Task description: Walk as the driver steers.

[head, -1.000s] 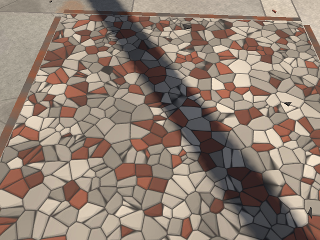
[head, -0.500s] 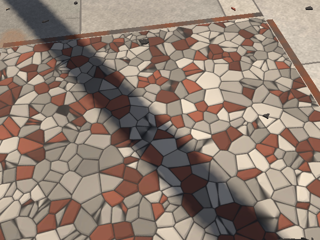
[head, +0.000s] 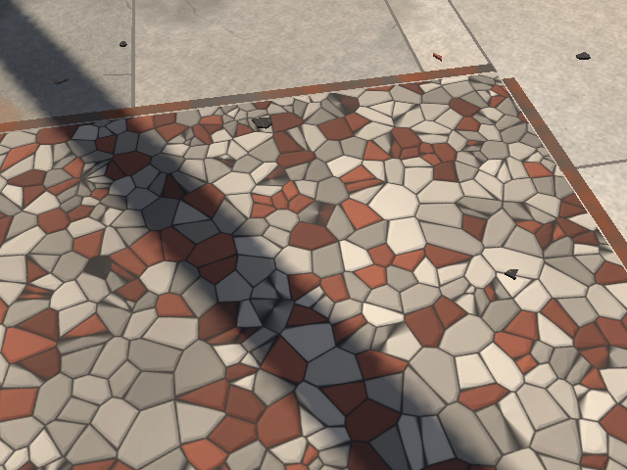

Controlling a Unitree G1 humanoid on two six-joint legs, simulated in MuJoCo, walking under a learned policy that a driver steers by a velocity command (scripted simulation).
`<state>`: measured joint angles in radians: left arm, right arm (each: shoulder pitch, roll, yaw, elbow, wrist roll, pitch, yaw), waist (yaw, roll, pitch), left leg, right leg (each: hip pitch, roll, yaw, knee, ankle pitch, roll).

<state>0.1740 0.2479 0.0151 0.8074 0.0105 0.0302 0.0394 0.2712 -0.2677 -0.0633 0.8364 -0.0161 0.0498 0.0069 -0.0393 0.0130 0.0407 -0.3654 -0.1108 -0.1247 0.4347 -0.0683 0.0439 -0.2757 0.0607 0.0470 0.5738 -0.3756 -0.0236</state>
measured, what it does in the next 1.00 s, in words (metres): steps on the spot: right foot, then left foot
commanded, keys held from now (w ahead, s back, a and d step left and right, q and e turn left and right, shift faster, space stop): q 0.52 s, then e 0.16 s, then w+e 0.32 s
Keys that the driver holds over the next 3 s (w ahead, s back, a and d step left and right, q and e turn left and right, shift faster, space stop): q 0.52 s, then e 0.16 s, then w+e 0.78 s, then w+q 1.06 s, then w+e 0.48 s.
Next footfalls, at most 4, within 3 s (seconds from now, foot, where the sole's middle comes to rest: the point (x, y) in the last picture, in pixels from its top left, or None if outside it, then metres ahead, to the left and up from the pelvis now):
0.02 right None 0.05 -0.10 -0.77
0.44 left None -0.02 0.11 -0.77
1.02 right None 0.11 -0.07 -0.77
1.48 left None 0.48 0.10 -0.77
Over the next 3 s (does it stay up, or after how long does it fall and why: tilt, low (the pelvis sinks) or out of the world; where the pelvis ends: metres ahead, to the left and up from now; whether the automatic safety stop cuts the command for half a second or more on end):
stays up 1.08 0.12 -0.01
